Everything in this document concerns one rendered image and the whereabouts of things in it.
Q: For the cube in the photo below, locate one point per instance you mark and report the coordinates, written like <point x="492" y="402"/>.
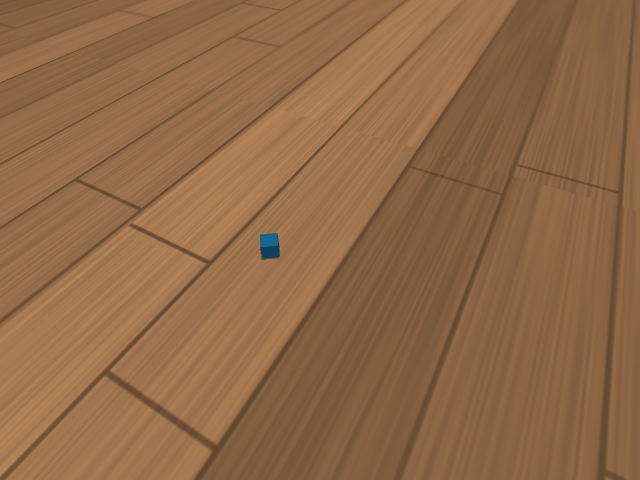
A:
<point x="269" y="245"/>

